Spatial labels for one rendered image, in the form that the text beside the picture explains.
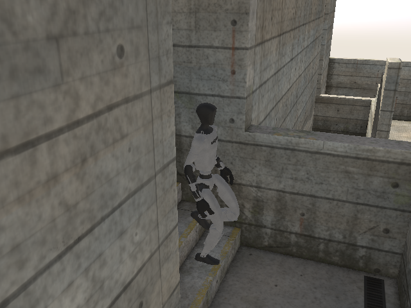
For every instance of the stairs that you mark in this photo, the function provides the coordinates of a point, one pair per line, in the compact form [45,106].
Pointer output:
[199,281]

